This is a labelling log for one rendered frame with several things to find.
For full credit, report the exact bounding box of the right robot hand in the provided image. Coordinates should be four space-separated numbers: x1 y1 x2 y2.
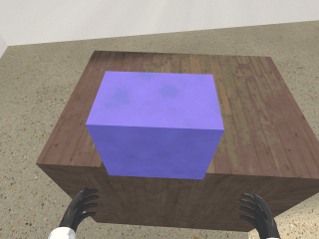
239 192 281 239

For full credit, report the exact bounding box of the robot left forearm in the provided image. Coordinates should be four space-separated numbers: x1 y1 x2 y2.
48 227 76 239

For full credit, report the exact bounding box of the pedestal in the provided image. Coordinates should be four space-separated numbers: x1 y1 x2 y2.
36 50 319 232

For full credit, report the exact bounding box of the left robot hand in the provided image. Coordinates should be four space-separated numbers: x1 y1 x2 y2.
59 187 100 233

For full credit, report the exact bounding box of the carton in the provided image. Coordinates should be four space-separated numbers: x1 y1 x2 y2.
86 71 224 180

